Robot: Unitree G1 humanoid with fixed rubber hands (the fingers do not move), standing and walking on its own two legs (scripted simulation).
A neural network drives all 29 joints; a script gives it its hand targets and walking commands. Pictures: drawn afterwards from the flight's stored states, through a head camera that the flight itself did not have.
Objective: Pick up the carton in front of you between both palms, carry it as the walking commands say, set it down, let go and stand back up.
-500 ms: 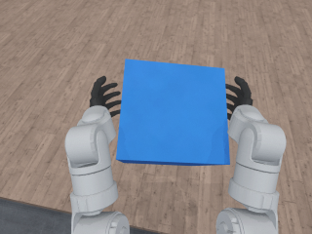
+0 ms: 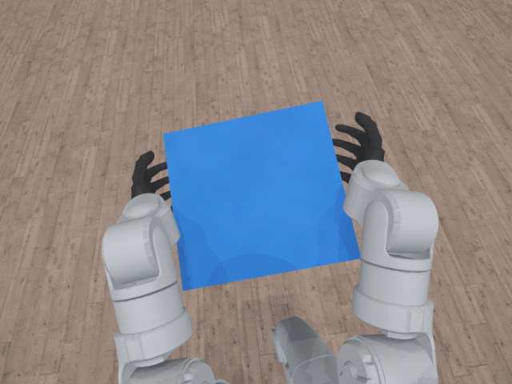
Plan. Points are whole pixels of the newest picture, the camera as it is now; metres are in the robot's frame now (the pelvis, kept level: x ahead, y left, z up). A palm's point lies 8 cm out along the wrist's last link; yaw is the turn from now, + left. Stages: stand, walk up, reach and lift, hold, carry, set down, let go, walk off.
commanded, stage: carry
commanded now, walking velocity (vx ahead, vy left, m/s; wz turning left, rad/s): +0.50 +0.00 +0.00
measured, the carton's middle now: (262, 207) +0.38 -0.07 +0.01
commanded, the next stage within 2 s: none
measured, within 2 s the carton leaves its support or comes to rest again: neither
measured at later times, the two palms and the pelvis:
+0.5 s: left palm (58, 23) +0.67 +0.19 +0.18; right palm out of the picture +0.71 -0.09 +0.18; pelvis +0.33 -0.01 +0.02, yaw +4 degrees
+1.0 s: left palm out of the picture +0.93 +0.17 +0.10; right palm out of the picture +0.94 -0.12 +0.10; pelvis +0.66 +0.02 +0.01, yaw +2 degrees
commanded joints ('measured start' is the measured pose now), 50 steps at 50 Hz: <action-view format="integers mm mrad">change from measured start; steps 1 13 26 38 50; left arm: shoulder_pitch -846 -988 -867 -183 -12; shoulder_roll -621 -628 -986 -1073 -951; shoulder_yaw -630 -595 -594 -800 -839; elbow -95 146 243 -138 -263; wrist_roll -292 -479 -473 -428 -481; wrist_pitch -45 145 69 -68 -26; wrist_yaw -111 -110 -195 -223 -252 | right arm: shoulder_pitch -602 -636 -608 -21 139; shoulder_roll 968 637 962 1175 1008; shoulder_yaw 719 330 438 691 767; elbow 114 214 216 -182 -304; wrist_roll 446 181 151 292 326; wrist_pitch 39 184 125 -22 31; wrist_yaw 331 188 261 345 359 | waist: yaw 93 247 257 169 235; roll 19 -55 -167 110 -153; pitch -557 -605 -614 -721 -622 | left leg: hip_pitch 451 -345 -7 762 -351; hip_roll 165 58 34 341 119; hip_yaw -250 -203 28 -240 -108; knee -280 678 -252 -360 448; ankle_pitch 875 -65 288 746 -157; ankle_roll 52 -57 -106 23 -112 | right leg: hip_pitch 100 923 838 154 1124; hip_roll -27 -395 -264 -92 -458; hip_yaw -107 436 -23 -80 295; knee -672 -1212 -1201 -920 -1254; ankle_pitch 307 416 678 101 623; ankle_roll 4 -239 -52 112 -134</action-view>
